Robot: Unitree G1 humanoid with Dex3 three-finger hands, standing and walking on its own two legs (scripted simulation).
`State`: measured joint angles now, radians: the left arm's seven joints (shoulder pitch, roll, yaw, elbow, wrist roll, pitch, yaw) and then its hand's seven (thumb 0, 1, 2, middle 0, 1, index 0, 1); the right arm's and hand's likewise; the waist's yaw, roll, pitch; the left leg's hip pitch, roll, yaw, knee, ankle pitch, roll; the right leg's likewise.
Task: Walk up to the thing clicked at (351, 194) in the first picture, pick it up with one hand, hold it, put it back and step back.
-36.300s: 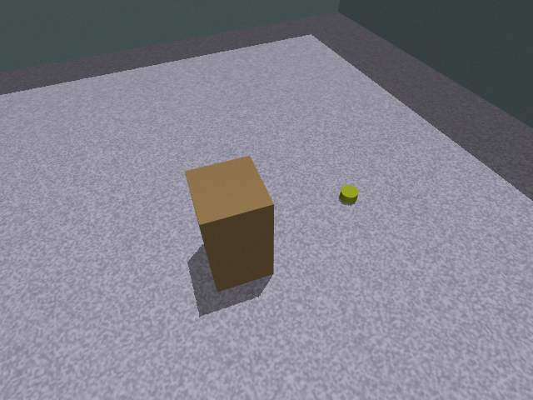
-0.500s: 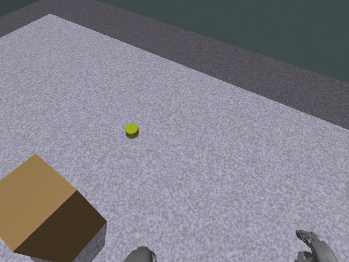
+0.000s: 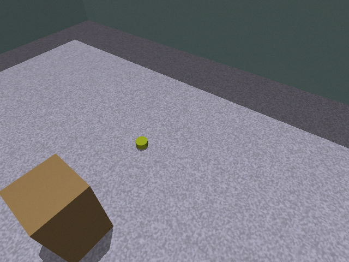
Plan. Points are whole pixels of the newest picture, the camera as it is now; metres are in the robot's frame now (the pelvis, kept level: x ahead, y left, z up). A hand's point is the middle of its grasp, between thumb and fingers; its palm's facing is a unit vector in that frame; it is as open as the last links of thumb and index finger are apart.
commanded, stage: step back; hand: left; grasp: from above
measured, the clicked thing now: (141, 142) +1.07 +0.27 -0.74
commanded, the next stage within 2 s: stand in 0.66 s
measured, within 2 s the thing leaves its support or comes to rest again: neither
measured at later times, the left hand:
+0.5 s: hand out of the picture +0.11 +0.28 -0.15, palm faces +0.05 -0.93 -0.35, open 7.4 cm
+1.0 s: hand out of the picture +0.12 +0.27 -0.14, palm faces +0.00 -0.94 -0.33, open 7.4 cm
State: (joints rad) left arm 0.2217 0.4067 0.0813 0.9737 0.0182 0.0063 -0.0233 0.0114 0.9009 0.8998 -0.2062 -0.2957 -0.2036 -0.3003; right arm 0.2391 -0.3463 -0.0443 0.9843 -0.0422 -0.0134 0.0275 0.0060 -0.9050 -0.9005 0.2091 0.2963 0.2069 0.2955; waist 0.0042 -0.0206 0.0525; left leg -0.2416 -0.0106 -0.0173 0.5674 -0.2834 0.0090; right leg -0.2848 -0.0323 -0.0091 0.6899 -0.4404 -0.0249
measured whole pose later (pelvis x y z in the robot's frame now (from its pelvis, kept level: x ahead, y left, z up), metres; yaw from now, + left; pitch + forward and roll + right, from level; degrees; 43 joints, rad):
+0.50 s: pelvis +0.05 +0.01 +0.00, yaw +2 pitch -2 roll +0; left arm 0.14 0.38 0.04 1.05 0.00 -0.01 0.00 0.01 0.90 0.90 -0.21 -0.30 -0.20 -0.30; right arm 0.09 -0.33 -0.03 1.04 -0.02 -0.02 0.01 0.00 -0.91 -0.90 0.21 0.30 0.20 0.30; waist 0.03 -0.01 0.07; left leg -0.26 0.02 0.01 0.55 -0.26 0.00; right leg -0.16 -0.03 -0.03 0.52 -0.33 0.02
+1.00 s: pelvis +0.04 +0.02 +0.02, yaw +1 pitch -3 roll +0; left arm 0.08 0.35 0.01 1.13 0.01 -0.01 -0.01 0.01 0.90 0.90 -0.21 -0.30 -0.20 -0.30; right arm 0.06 -0.34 -0.02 1.14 -0.01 -0.01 0.02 0.00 -0.91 -0.90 0.21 0.30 0.20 0.29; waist 0.00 -0.01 0.06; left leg -0.15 0.01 0.03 0.33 -0.13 0.00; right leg -0.06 -0.03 -0.01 0.32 -0.21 0.03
